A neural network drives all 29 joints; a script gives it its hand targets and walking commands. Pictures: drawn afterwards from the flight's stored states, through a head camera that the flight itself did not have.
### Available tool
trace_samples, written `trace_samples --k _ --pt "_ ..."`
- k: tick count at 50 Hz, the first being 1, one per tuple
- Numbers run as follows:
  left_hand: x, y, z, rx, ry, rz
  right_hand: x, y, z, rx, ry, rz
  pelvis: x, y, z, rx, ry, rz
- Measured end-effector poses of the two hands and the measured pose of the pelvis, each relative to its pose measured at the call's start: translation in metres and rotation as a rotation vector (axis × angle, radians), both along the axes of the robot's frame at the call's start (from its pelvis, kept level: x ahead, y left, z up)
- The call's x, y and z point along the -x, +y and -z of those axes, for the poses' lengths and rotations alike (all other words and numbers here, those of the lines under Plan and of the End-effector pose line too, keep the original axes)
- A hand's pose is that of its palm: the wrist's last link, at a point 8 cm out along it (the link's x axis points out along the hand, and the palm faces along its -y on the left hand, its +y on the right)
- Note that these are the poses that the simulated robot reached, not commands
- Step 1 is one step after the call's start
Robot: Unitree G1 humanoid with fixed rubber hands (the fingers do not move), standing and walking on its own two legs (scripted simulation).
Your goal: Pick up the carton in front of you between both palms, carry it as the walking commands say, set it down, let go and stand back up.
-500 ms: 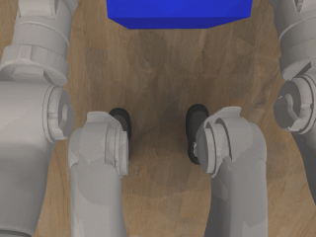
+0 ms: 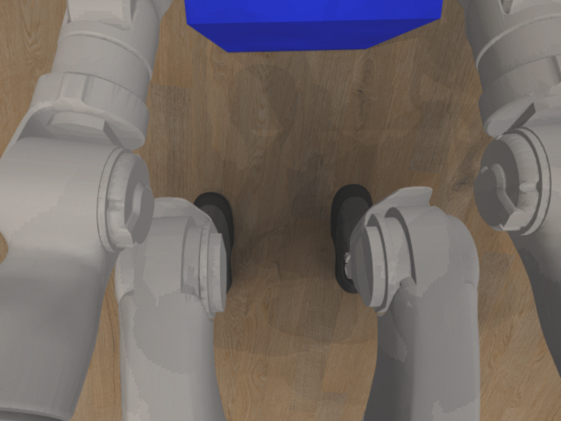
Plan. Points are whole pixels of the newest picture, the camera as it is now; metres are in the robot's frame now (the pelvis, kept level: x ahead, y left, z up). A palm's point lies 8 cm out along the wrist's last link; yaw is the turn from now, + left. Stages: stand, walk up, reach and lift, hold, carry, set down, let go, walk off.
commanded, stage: reach and lift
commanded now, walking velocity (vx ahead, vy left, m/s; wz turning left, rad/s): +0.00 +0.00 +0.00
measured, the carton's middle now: out of the picture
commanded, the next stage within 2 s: none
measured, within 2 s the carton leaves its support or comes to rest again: leaves its support in 0.34 s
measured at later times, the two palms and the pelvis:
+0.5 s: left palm out of the picture +0.56 +0.11 -0.09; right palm out of the picture +0.55 -0.19 -0.09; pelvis +0.02 +0.00 +0.01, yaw +0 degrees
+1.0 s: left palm out of the picture +0.51 +0.11 +0.08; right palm out of the picture +0.50 -0.18 +0.08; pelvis +0.00 +0.00 +0.13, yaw -1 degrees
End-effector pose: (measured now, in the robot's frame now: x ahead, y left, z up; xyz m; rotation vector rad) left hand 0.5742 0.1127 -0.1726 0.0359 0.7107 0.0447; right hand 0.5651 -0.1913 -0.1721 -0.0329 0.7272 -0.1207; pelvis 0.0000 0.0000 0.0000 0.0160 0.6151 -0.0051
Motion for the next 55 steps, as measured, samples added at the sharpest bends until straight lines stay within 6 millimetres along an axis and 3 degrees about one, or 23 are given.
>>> trace_samples --k 13,18,21,26,33,38,44,55 --pt "0.000 0.001 0.001 0.039 0.012 -0.035 0.000 -0.003 0.001 -0.039 0.007 -0.023 -0.011 0.001 0.008 -0.001 0.009 -0.007" --pt "-0.001 -0.002 -0.013 0.016 0.007 -0.053 0.005 0.000 -0.010 -0.006 0.008 0.024 -0.016 0.000 0.005 0.000 0.042 -0.004" --pt "0.002 -0.005 -0.037 0.018 -0.022 -0.068 0.007 0.001 -0.033 -0.008 -0.021 0.062 -0.017 0.000 -0.001 -0.002 0.048 -0.004" --pt "0.013 -0.006 -0.096 0.025 -0.057 -0.077 0.015 -0.001 -0.092 -0.025 -0.056 0.064 -0.017 0.001 -0.019 -0.007 0.093 0.003" --pt "0.043 -0.003 -0.161 0.017 -0.015 -0.068 0.046 0.002 -0.158 -0.024 -0.012 0.063 -0.006 0.002 -0.061 -0.003 0.127 0.017" --pt "0.056 0.000 -0.193 0.020 -0.020 -0.072 0.060 0.005 -0.188 -0.023 -0.017 0.062 0.005 0.003 -0.084 -0.005 0.124 0.018" --pt "0.057 0.002 -0.224 0.021 -0.044 -0.073 0.062 0.006 -0.219 -0.026 -0.041 0.066 0.011 0.004 -0.104 -0.006 0.122 0.020" --pt "0.069 0.005 -0.287 0.006 -0.022 -0.065 0.076 0.010 -0.279 -0.031 -0.017 0.068 -0.013 0.004 -0.160 -0.006 0.123 0.028"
